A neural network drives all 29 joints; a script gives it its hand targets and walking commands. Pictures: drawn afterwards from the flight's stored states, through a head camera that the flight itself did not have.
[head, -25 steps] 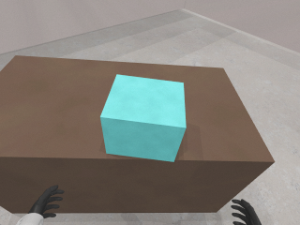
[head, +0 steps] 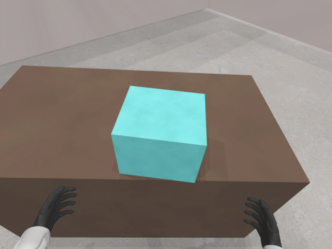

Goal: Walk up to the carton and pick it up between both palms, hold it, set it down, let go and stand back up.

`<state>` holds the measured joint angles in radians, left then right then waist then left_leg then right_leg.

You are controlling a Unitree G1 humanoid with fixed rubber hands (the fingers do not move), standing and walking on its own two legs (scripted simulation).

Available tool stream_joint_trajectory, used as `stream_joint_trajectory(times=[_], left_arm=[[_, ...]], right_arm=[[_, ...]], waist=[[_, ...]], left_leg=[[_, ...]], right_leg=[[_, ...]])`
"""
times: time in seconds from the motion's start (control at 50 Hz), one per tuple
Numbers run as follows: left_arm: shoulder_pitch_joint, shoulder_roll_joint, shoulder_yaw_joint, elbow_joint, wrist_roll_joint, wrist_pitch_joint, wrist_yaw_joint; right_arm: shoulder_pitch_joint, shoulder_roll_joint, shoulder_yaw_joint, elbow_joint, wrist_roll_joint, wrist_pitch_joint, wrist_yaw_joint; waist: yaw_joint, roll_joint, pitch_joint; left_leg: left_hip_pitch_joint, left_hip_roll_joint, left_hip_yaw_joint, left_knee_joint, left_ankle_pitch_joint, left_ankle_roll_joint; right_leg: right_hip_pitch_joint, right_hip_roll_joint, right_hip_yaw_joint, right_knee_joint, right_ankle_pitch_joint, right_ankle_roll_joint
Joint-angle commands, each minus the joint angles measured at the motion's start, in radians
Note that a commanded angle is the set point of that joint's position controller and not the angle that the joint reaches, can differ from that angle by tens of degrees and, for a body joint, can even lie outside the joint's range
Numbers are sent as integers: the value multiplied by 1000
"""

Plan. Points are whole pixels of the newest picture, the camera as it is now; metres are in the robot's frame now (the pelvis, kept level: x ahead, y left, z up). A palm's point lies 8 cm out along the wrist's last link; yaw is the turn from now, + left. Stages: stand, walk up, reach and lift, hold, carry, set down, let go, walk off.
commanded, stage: reach and lift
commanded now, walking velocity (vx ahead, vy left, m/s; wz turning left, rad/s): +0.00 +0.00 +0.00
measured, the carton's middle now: (162, 133) +0.48 +0.04 -0.02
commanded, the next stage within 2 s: none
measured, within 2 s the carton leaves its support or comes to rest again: neither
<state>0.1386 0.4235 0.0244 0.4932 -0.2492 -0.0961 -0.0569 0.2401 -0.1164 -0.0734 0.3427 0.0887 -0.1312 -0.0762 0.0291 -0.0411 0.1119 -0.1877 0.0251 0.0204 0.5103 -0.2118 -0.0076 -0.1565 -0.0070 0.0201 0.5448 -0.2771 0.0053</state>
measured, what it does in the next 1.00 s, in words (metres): stands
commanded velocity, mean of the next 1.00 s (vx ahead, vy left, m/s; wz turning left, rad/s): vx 0.00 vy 0.00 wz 0.00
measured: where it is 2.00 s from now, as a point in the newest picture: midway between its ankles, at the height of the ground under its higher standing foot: outside the picture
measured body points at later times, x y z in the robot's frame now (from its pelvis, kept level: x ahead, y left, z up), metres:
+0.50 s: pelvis +0.01 +0.00 +0.00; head +0.02 +0.02 +0.45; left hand +0.22 +0.29 +0.00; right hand +0.23 -0.19 +0.00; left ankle +0.05 +0.13 -0.73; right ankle +0.02 -0.12 -0.73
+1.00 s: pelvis +0.02 +0.00 +0.00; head +0.03 +0.01 +0.45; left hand +0.33 +0.26 +0.05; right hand +0.31 -0.18 +0.03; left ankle +0.05 +0.13 -0.73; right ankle +0.02 -0.12 -0.73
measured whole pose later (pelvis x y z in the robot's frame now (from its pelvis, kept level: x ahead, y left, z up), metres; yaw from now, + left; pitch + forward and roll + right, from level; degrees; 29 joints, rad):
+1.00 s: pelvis +0.02 +0.00 +0.00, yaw +0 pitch -5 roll +1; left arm -0.18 0.42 0.00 0.43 -0.35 -0.01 -0.10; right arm -0.03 -0.08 0.00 0.26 0.18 0.03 -0.20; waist 0.03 -0.04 0.11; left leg -0.18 0.02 0.02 0.49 -0.23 -0.02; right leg -0.15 -0.01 0.02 0.52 -0.29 0.01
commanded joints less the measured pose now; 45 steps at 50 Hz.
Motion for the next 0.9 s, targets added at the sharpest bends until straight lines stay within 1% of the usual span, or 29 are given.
stream_joint_trajectory(times=[0.0, 0.04, 0.08, 0.1, 0.14, 0.18, 0.2, 0.24, 0.26, 0.3, 0.34, 0.38, 0.42, 0.48, 0.5, 0.54, 0.56, 0.58, 0.62, 0.66, 0.7, 0.72, 0.74, 0.76, 0.78, 0.8, 0.82, 0.84, 0.88], left_arm=[[-20, 164, 58, -226, -49, -119, -53], [-16, 173, 60, -270, -66, -154, -63], [-21, 183, 61, -292, -67, -175, -70], [-17, 185, 44, -312, -84, -187, -75], [0, 176, 17, -352, -95, -206, -71], [3, 170, 9, -356, -98, -220, -73], [-3, 177, 5, -341, -96, -224, -75], [-12, 162, -11, -346, -105, -231, -73], [-21, 179, 1, -337, -112, -233, -76], [-75, 185, -7, -322, -120, -227, -72], [-138, 194, -23, -297, -139, -217, -67], [-152, 202, -15, -298, -150, -205, -63], [-192, 209, -25, -299, -154, -185, -54], [-254, 205, -34, -310, -161, -163, -32], [-253, 201, -31, -309, -157, -151, -26], [-263, 206, -13, -286, -156, -125, -30], [-297, 205, -17, -283, -156, -114, -30], [-313, 210, -4, -267, -151, -103, -32], [-354, 194, -2, -254, -145, -75, -30], [-361, 203, 21, -246, -133, -56, -33], [-432, 205, 25, -217, -124, -34, -33], [-411, 207, 42, -205, -122, -21, -39], [-435, 197, 41, -209, -117, -15, -37], [-465, 206, 54, -203, -114, -9, -40], [-460, 193, 65, -171, -98, 9, -44], [-472, 199, 74, -168, -93, 20, -47], [-528, 207, 77, -155, -96, 31, -49], [-519, 202, 92, -180, -81, 34, -47], [-594, 196, 80, -220, -85, 51, -43]], right_arm=[[30, -7, 107, -182, 59, -61, -46], [47, -6, 127, -211, 64, -86, -62], [51, 3, 135, -210, 76, -101, -76], [36, -6, 118, -226, 77, -115, -81], [62, -10, 123, -208, 83, -140, -85], [50, -13, 123, -215, 91, -155, -86], [43, -17, 115, -203, 95, -156, -88], [31, -26, 124, -191, 104, -161, -80], [9, -24, 117, -214, 100, -163, -83], [-49, -24, 100, -236, 104, -142, -88], [-118, -30, 96, -256, 83, -116, -84], [-139, -20, 83, -284, 80, -87, -89], [-169, -24, 88, -292, 77, -55, -88], [-232, -48, 42, -280, 59, -15, -85], [-234, -49, 35, -286, 67, -4, -85], [-237, -41, 46, -285, 75, 19, -98], [-268, -46, 46, -298, 69, 26, -102], [-278, -52, 39, -287, 74, 40, -104], [-322, -62, 35, -283, 80, 55, -105], [-329, -63, 31, -308, 72, 71, -111], [-386, -65, 23, -284, 71, 87, -119], [-376, -58, 41, -285, 80, 94, -122], [-399, -77, 28, -292, 89, 101, -118], [-412, -57, 45, -272, 95, 108, -122], [-423, -70, 44, -272, 91, 114, -123], [-436, -62, 46, -273, 90, 123, -126], [-475, -74, 34, -266, 88, 131, -131], [-458, -55, 54, -269, 98, 130, -129], [-521, -86, 35, -273, 111, 128, -128]], waist=[[33, 56, -158], [33, 42, -179], [38, 77, -191], [28, 70, -190], [16, 90, -204], [11, 85, -208], [11, 104, -200], [5, 109, -176], [17, 89, -187], [1, 97, -176], [2, 95, -184], [-2, 97, -177], [0, 113, -181], [-13, 136, -177], [-7, 149, -199], [-8, 119, -206], [-15, 118, -208], [-8, 122, -221], [-12, 126, -224], [-5, 111, -227], [-19, 115, -241], [-1, 101, -228], [-12, 107, -237], [-9, 117, -251], [-7, 89, -244], [-5, 91, -251], [-16, 90, -262], [-6, 99, -263], [-22, 125, -322]], left_leg=[[167, -40, 33, -132, 94, -5], [184, -38, 26, -106, 142, -9], [197, -40, 18, -96, 158, -14], [214, -37, 14, -87, 167, -19], [217, -30, 2, -72, 218, -29], [213, -28, -4, -69, 222, -34], [215, -30, -3, -72, 212, -38], [196, -22, -12, -87, 190, -36], [188, -22, -12, -85, 160, -31], [151, -25, -10, -101, 87, -26], [134, -19, -12, -119, 7, -17], [99, -20, -1, -127, -2, -12], [89, -16, -9, -139, -31, -9], [56, 3, -26, -165, -104, -16], [66, 11, -30, -168, -111, -18], [70, 2, -12, -149, -52, -11], [61, -1, -3, -149, -54, -12], [66, -2, -5, -151, -46, -9], [68, -1, 2, -149, -25, -12], [76, 0, 4, -149, -15, -7], [66, -5, 11, -144, -13, -7], [59, -8, 17, -147, 26, -3], [69, -5, 12, -146, 43, -8], [70, -9, 17, -140, 43, -5], [74, -10, 22, -148, 49, -2], [77, -11, 23, -147, 62, 4], [82, -14, 21, -140, 58, 2], [95, -12, 27, -143, 94, -1], [127, -11, 19, -120, 182, -13]], right_leg=[[3, -24, 52, -247, 46, -1], [12, -26, 55, -233, 114, 10], [1, -24, 48, -231, 111, 6], [-14, -19, 41, -231, 128, 7], [-13, -9, 34, -225, 144, -3], [-11, -7, 36, -226, 136, -6], [-14, -3, 35, -230, 110, -10], [-19, 1, 25, -236, 72, -17], [-15, 2, 33, -239, 48, -19], [-19, -2, 38, -241, -12, -18], [-25, -3, 40, -242, -65, -27], [-5, -8, 42, -233, -55, -23], [-13, -10, 46, -233, -72, -35], [-9, -2, 33, -212, -89, -36], [3, -3, 29, -206, -79, -36], [14, -8, 40, -212, -49, -34], [4, -8, 38, -213, -45, -34], [17, -9, 43, -212, -43, -34], [18, -8, 35, -213, -31, -35], [26, -6, 40, -212, -15, -29], [25, -7, 38, -211, -11, -26], [56, -12, 44, -211, 25, -20], [44, -8, 39, -208, 39, -20], [48, -15, 43, -211, 35, -15], [46, -8, 40, -217, 46, -14], [58, -10, 42, -214, 69, -10], [54, -10, 40, -213, 68, -7], [64, -11, 36, -209, 99, -5], [57, -4, 29, -197, 173, -8]])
